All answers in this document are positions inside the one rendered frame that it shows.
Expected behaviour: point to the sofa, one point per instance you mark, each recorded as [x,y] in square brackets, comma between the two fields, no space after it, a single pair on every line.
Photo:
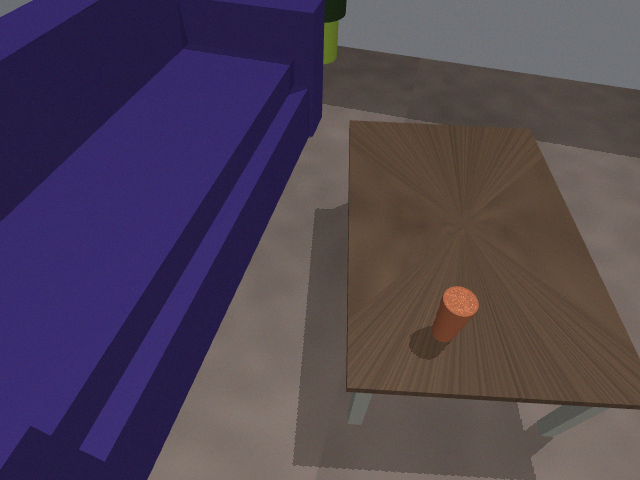
[144,146]

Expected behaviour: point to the cup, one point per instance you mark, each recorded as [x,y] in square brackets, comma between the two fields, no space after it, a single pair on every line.
[458,305]

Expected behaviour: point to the potted plant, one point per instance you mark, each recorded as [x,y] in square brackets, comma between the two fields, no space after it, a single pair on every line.
[334,11]

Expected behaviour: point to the coffee table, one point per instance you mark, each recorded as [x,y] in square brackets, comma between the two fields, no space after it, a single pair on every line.
[436,206]

